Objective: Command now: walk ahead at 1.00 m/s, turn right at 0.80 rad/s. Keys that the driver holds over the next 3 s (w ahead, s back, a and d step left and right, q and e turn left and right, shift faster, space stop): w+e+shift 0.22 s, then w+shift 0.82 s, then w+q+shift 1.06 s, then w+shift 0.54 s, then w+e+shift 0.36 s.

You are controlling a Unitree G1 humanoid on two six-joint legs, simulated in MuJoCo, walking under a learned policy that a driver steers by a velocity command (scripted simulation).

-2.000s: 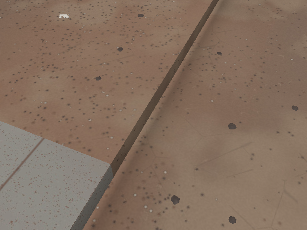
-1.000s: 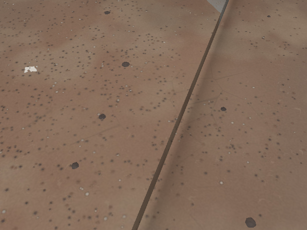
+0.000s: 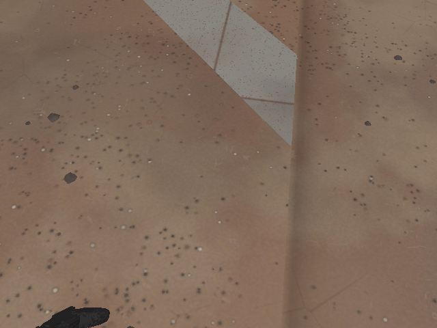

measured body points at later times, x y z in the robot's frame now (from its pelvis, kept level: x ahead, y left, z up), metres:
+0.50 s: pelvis +0.51 +0.00 +0.00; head +0.54 -0.02 +0.45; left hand +0.55 +0.29 -0.12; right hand +0.71 -0.27 -0.05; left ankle +0.71 +0.06 -0.71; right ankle +0.23 -0.01 -0.70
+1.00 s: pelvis +0.95 -0.14 +0.01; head +0.97 -0.16 +0.45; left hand +1.24 -0.01 -0.07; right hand +0.82 -0.38 -0.13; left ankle +0.77 +0.05 -0.62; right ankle +1.01 -0.22 -0.71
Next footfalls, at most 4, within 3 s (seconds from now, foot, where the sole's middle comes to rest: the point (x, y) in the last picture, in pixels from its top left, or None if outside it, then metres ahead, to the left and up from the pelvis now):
0.06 right None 0.26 -0.01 -0.75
0.50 left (195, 231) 0.75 0.05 -0.75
0.94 right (271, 158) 1.04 -0.24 -0.75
1.42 left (261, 75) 1.52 -0.26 -0.75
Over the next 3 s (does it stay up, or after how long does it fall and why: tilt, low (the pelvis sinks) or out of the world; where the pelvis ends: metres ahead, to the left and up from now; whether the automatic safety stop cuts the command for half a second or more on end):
stays up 2.69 0.21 0.03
